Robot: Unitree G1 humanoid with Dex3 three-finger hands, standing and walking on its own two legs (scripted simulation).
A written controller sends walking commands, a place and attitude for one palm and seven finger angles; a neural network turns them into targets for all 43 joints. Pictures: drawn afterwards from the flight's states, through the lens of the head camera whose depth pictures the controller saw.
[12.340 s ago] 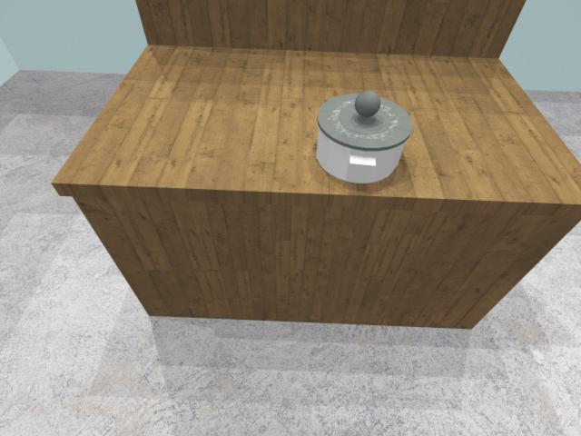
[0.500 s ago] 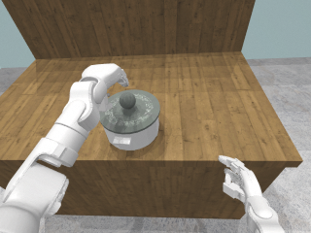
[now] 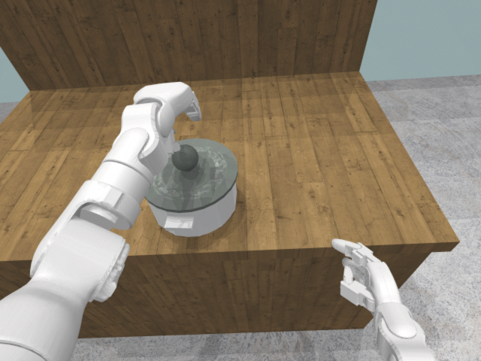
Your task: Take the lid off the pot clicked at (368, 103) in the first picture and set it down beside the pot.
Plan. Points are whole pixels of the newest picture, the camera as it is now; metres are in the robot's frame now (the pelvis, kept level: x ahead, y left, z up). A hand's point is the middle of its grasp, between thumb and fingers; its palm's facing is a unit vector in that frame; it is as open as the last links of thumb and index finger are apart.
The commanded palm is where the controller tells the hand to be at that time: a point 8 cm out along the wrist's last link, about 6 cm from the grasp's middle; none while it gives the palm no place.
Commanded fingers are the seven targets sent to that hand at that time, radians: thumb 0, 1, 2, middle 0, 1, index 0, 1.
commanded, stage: move the open hand above the knob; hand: left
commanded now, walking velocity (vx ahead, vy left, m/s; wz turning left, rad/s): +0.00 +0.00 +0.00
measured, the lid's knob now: (185, 157) +0.48 +0.11 +0.08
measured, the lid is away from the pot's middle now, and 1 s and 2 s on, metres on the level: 0.00 0.00 0.00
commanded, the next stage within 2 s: lower the open fingers around the knob in 0.44 s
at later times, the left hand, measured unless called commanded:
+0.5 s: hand (164, 136) +0.44 +0.12 +0.17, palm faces -0.22 -0.06 -0.97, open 10.4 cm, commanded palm +0.43 +0.13 +0.23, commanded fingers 0.00 -0.38 1.54 -0.82 -0.08 -0.82 -0.08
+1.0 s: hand (171, 147) +0.44 +0.11 +0.15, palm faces -0.27 -0.06 -0.96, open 10.4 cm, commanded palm +0.44 +0.12 +0.20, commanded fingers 0.00 -0.38 1.54 -0.82 -0.08 -0.82 -0.08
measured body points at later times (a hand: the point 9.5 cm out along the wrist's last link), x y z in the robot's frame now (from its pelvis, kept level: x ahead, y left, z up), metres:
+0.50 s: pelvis +0.00 +0.01 +0.00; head +0.00 -0.02 +0.45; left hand +0.45 +0.12 +0.22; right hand +0.25 -0.22 -0.02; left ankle +0.01 +0.16 -0.74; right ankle +0.01 -0.16 -0.74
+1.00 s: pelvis +0.00 +0.01 +0.00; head +0.00 -0.02 +0.45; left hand +0.45 +0.12 +0.20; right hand +0.24 -0.22 -0.02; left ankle +0.01 +0.16 -0.74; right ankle +0.01 -0.16 -0.74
